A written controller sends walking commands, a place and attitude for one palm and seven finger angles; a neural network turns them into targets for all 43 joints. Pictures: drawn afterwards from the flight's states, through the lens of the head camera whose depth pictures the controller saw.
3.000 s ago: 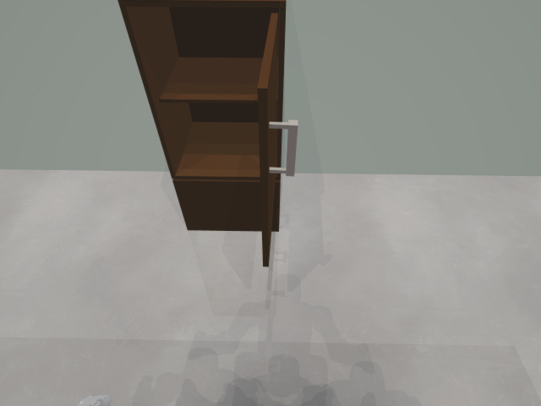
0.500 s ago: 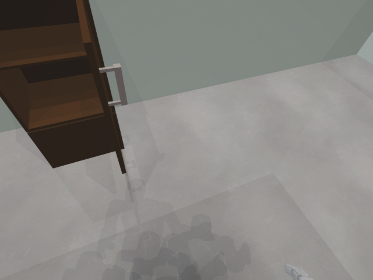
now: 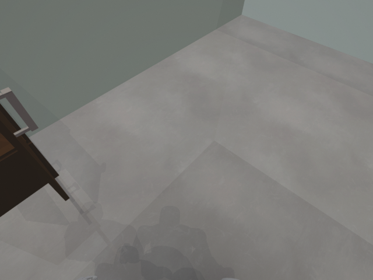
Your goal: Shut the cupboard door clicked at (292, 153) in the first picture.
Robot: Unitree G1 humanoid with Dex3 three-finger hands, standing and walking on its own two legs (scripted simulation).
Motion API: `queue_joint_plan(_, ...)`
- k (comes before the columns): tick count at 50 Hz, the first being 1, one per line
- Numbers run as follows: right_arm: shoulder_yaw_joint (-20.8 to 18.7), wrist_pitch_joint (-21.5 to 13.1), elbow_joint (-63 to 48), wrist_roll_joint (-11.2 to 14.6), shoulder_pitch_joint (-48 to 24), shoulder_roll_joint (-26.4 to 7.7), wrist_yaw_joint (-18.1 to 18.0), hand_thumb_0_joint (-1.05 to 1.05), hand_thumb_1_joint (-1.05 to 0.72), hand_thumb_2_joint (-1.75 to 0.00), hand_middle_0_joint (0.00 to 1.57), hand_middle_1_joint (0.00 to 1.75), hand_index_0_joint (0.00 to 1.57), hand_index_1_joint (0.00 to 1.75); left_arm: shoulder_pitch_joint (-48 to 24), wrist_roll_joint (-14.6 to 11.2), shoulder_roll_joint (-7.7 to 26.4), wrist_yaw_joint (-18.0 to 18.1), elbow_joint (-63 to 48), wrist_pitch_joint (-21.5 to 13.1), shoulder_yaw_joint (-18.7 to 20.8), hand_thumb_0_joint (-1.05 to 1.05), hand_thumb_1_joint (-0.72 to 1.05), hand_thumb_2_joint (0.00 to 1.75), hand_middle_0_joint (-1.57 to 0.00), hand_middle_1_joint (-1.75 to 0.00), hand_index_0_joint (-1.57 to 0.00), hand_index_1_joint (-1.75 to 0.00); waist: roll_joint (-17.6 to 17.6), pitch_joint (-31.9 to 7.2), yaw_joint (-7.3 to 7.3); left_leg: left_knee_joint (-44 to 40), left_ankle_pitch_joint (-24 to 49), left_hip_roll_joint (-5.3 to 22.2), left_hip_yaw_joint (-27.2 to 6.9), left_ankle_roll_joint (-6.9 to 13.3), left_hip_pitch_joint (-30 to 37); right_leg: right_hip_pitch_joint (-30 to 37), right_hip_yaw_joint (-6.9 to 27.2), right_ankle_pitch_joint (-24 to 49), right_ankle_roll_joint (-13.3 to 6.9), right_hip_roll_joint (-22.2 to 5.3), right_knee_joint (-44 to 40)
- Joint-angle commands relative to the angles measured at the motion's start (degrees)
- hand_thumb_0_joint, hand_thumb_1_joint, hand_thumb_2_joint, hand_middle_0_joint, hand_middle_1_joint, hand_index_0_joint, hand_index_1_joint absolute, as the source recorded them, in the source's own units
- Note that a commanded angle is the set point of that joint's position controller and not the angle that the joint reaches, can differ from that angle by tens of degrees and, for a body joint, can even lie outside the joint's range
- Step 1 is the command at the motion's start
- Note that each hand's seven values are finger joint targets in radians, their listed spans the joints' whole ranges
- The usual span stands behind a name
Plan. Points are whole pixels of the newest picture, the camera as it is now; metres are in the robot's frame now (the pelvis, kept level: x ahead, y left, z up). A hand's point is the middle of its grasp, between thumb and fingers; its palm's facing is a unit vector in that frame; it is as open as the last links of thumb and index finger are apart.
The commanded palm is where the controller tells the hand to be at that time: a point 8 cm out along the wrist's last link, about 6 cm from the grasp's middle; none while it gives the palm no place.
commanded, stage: walk around to get in front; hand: left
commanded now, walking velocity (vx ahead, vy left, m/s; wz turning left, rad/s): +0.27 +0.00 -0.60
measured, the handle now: (13, 114) +0.51 +0.48 +0.02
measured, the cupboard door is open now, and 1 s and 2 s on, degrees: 87 87 87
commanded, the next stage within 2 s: none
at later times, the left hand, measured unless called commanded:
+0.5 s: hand out of the picture +0.11 +0.17 -0.17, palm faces -0.15 -0.97 -0.19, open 7.4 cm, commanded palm none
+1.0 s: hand (166, 164) +0.48 +0.07 -0.16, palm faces -0.52 -0.84 -0.16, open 7.4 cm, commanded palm none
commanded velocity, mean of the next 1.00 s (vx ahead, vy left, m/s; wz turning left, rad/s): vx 0.34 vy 0.00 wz -0.45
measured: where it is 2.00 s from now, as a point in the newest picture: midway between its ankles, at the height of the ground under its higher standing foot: (235, 194)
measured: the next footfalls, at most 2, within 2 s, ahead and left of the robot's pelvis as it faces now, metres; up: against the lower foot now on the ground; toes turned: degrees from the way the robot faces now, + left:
right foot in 0.08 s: +0.03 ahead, -0.14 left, +0.00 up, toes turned -9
left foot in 0.56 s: +0.28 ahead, +0.08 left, +0.00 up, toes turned -12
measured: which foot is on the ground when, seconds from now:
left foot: down 0.00-0.08, up 0.10-0.54, down 0.56-1.00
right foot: up 0.00-0.06, down 0.08-0.56, up 0.58-1.00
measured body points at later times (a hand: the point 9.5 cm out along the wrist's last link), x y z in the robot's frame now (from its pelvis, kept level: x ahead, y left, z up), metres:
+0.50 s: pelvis +0.11 -0.02 +0.00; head +0.12 -0.01 +0.45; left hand +0.12 +0.22 -0.16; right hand +0.16 -0.29 -0.13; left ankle +0.22 +0.09 -0.71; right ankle -0.01 -0.13 -0.74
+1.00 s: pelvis +0.29 -0.04 +0.00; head +0.32 -0.04 +0.45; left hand +0.50 +0.12 -0.15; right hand +0.09 -0.18 -0.14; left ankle +0.24 +0.08 -0.74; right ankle +0.31 -0.21 -0.68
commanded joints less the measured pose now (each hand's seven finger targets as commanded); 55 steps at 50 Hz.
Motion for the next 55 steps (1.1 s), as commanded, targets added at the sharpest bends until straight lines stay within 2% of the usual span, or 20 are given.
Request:
queue_joint_plan(1, -2.7, -1.0, -2.7, -0.1, 1.0, -11.8, -0.1, 0.00, -0.90, -0.90, 0.20, 0.30, 0.20, 0.30, 0.2, 0.0, 3.1, 0.5, -5.0, -3.0, 0.9, 0.00, 0.90, 0.90, -0.20, -0.30, -0.20, -0.30, 9.5, -8.1, 1.38, -4.1, 12.2, 14.4, -8.9, 3.2, 5.2, 5.4, -3.2, 3.4, -2.5, 1.7, -13.6)
queue_joint_plan(2, -2.5, -0.8, -2.8, 0.1, 0.9, -11.2, 0.1, 0.00, -0.90, -0.90, 0.20, 0.30, 0.20, 0.30, 3.0, 0.2, 4.3, 0.6, -4.1, -3.4, 1.2, 0.00, 0.90, 0.90, -0.20, -0.30, -0.20, -0.30, 6.5, -9.3, 3.08, 1.8, 4.1, 13.2, -6.2, 0.5, -0.2, 13.4, -3.3, 7.4, -3.6, 1.5, -20.4)
queue_joint_plan(3, -1.8, -0.5, -3.7, 0.6, 1.7, -8.4, 0.6, 0.00, -0.90, -0.90, 0.20, 0.30, 0.20, 0.30, 6.6, 0.6, 9.4, 1.2, -3.0, -4.2, 2.1, 0.00, 0.90, 0.90, -0.20, -0.30, -0.20, -0.30, -6.2, -11.0, 5.08, 14.4, -8.0, 8.6, -1.6, -3.2, -12.3, 24.9, 8.2, 2.1, -7.2, -7.7, -27.7)
queue_joint_plan(4, -0.4, -0.2, -7.4, 0.3, -3.0, -5.0, 1.1, 0.00, -0.90, -0.90, 0.20, 0.30, 0.20, 0.30, 10.5, 0.2, 16.1, 2.1, -2.0, -4.5, 3.3, 0.00, 0.90, 0.90, -0.20, -0.30, -0.20, -0.30, -20.6, -8.0, 7.91, 29.5, -22.6, 0.3, -4.7, -6.1, -29.6, 26.9, 31.9, 1.1, -13.3, -19.9, -34.2)
queue_joint_plan(5, -0.9, 0.2, -8.9, 0.0, -8.0, -8.1, 1.1, 0.00, -0.90, -0.90, 0.20, 0.30, 0.20, 0.30, 12.5, -0.5, 15.2, 2.9, -1.7, -4.0, 3.5, 0.00, 0.90, 0.90, -0.20, -0.30, -0.20, -0.30, -14.3, -5.5, 9.41, 34.0, -18.7, 1.1, -12.4, -4.9, -31.6, 23.2, 31.1, -3.7, -15.6, -21.0, -36.0)
queue_joint_plan(7, -1.4, 0.2, -8.8, 0.0, -10.9, -8.1, 1.9, 0.00, -0.90, -0.90, 0.20, 0.30, 0.20, 0.30, 8.0, -0.5, 12.4, 3.2, -2.4, -5.0, 2.9, 0.00, 0.90, 0.90, -0.20, -0.30, -0.20, -0.30, -13.4, 0.4, 7.43, 36.2, -9.0, 1.8, -14.9, -4.4, -32.6, 16.3, 28.5, -12.9, -14.0, -15.8, -38.2)
queue_joint_plan(11, -2.0, -0.4, -5.6, -0.5, -4.6, -6.9, 2.3, 0.00, -0.90, -0.90, 0.20, 0.30, 0.20, 0.30, 4.8, -0.3, 8.6, 2.6, -2.9, -7.3, 1.5, 0.00, 0.90, 0.90, -0.20, -0.30, -0.20, -0.30, -6.8, 1.4, 2.26, 31.2, 1.0, 1.0, -14.7, -6.1, -25.1, 11.2, 16.9, 4.1, -12.2, -9.6, -35.9)
queue_joint_plan(20, -1.5, -2.3, -10.4, 0.1, -14.6, -5.6, 2.7, 0.00, -0.90, -0.90, 0.20, 0.30, 0.20, 0.30, 13.1, 0.3, 8.4, 2.5, 0.0, -8.7, 1.4, 0.00, 0.90, 0.90, -0.20, -0.30, -0.20, -0.30, -7.4, 1.2, 5.65, 18.4, 2.1, -1.3, -15.2, -6.1, -25.4, 16.1, 22.3, 10.9, -14.1, -9.3, -33.9)
queue_joint_plan(24, -1.1, -3.5, -10.8, 0.6, -13.7, -5.1, 2.4, 0.00, -0.90, -0.90, 0.20, 0.30, 0.20, 0.30, 12.0, 0.4, 9.2, 2.8, 0.2, -8.4, 1.7, 0.00, 0.90, 0.90, -0.20, -0.30, -0.20, -0.30, -9.2, -0.5, 4.67, 6.5, -0.1, -3.9, -14.2, -4.6, -13.2, 13.3, 22.4, 18.7, -13.1, -8.5, -28.8)
queue_joint_plan(26, -1.6, -4.3, -7.3, 0.5, -3.1, -7.3, 1.2, 0.00, -0.90, -0.90, 0.20, 0.30, 0.20, 0.30, 9.9, 0.0, 8.2, 2.7, -0.1, -8.3, 1.9, 0.00, 0.90, 0.90, -0.20, -0.30, -0.20, -0.30, -5.5, -4.2, -0.50, -3.5, 4.0, -5.3, -13.8, -3.8, 5.7, 5.5, 19.0, 22.1, -10.2, -3.6, -17.6)
queue_joint_plan(27, -2.7, -4.7, -4.6, 0.0, 5.8, -12.8, 0.2, 0.00, -0.90, -0.90, 0.20, 0.30, 0.20, 0.30, 10.7, -0.6, 5.4, 2.1, -0.5, -8.2, 1.7, 0.00, 0.90, 0.90, -0.20, -0.30, -0.20, -0.30, 5.1, -11.2, -3.88, -6.8, 0.3, 3.3, -21.9, -2.1, 19.6, -1.2, 14.0, 16.1, -7.9, 1.8, -3.4)
queue_joint_plan(28, -3.8, -4.8, -3.2, -0.4, 11.5, -18.4, 0.1, 0.00, -0.90, -0.90, 0.20, 0.30, 0.20, 0.30, 13.3, -1.0, 2.0, 1.4, -1.2, -8.2, 1.0, 0.00, 0.90, 0.90, -0.20, -0.30, -0.20, -0.30, 21.9, -15.3, -4.23, -12.6, -3.6, 20.4, -42.1, 2.2, 27.8, -14.8, 5.0, -8.4, -4.3, 7.8, 15.2)
queue_joint_plan(29, -3.0, -4.0, -3.8, 0.0, 10.1, -17.5, 0.0, 0.00, -0.90, -0.90, 0.20, 0.30, 0.20, 0.30, 12.1, -0.4, 3.8, 1.5, -1.1, -8.1, 1.3, 0.00, 0.90, 0.90, -0.20, -0.30, -0.20, -0.30, 16.5, -12.6, -3.92, -16.6, -10.6, 22.6, -46.5, 4.4, 21.5, -16.3, 8.0, -7.6, -4.7, 4.4, 22.2)
queue_joint_plan(30, -2.5, -3.8, -4.8, 0.0, 4.5, -14.3, -0.1, 0.00, -0.90, -0.90, 0.20, 0.30, 0.20, 0.30, 11.4, 0.0, 4.1, 1.4, -0.4, -7.6, 1.6, 0.00, 0.90, 0.90, -0.20, -0.30, -0.20, -0.30, 15.8, -7.7, -1.86, -18.9, -16.9, 20.5, -42.6, 3.8, 13.4, -16.6, 8.0, -3.7, -4.7, 1.6, 26.2)
queue_joint_plan(32, -0.6, -4.7, -5.2, 0.0, -0.4, -8.4, -0.1, 0.00, -0.90, -0.90, 0.20, 0.30, 0.20, 0.30, 8.7, 0.7, 3.4, 0.2, 0.7, -7.2, 1.9, 0.00, 0.90, 0.90, -0.20, -0.30, -0.20, -0.30, 9.6, 0.5, 0.45, -20.2, -10.6, 15.0, -31.5, 1.6, 3.2, -15.7, 6.1, 5.0, -4.4, -1.5, 27.2)
queue_joint_plan(36, 0.2, -5.9, -2.8, 0.5, 1.2, -4.7, -0.5, 0.00, -0.90, -0.90, 0.20, 0.30, 0.20, 0.30, 11.9, 0.7, -0.3, -0.1, 2.3, -5.3, 1.4, 0.00, 0.90, 0.90, -0.20, -0.30, -0.20, -0.30, 8.9, 0.5, 3.48, -19.1, 6.2, 9.7, -16.2, -0.8, 0.3, -13.3, 4.3, 12.9, -3.3, -1.4, 26.1)
queue_joint_plan(44, 0.1, -6.3, 2.1, 0.4, 9.1, -3.8, -0.6, 0.00, -0.90, -0.90, 0.20, 0.30, 0.20, 0.30, 1.1, 0.9, -1.3, -0.3, -0.8, -4.7, 0.7, 0.00, 0.90, 0.90, -0.20, -0.30, -0.20, -0.30, 5.6, 3.4, 1.61, -19.6, 16.8, 10.7, -11.1, 3.4, 10.1, -24.3, 1.7, 18.0, -2.0, -3.7, 15.5)
queue_joint_plan(50, 0.1, -5.5, 6.3, -0.6, 15.2, -4.5, -0.3, 0.00, -0.90, -0.90, 0.20, 0.30, 0.20, 0.30, -10.0, 0.5, -2.3, -0.3, -3.1, -6.0, -0.8, 0.00, 0.90, 0.90, -0.20, -0.30, -0.20, -0.30, 6.2, 4.7, -2.10, -16.3, 29.6, 11.7, -7.1, 5.1, 15.7, -17.4, -4.6, 13.0, -4.6, -1.5, -5.1)
queue_joint_plan(53, 0.1, -5.2, 7.0, -0.3, 14.0, -5.9, -0.3, 0.00, -0.90, -0.90, 0.20, 0.30, 0.20, 0.30, -4.5, 0.4, -1.4, 0.3, -1.2, -6.8, -0.6, 0.00, 0.90, 0.90, -0.20, -0.30, -0.20, -0.30, 8.3, 0.8, 1.34, -7.7, 49.9, 12.0, -3.5, 4.2, 16.4, -6.3, -7.2, 9.7, -7.5, 2.4, -10.0)
queue_joint_plan(55, -0.1, -5.0, 6.6, 0.3, 11.7, -6.6, 0.0, 0.00, -0.90, -0.90, 0.20, 0.30, 0.20, 0.30, 9.8, 0.9, 2.1, 0.9, 3.5, -8.0, 0.5, 0.00, 0.90, 0.90, -0.20, -0.30, -0.20, -0.30, 4.9, -8.1, 8.16, 10.6, 50.3, 9.2, -1.2, 1.1, 9.9, 15.6, -7.2, 15.6, -9.2, 4.1, -17.2)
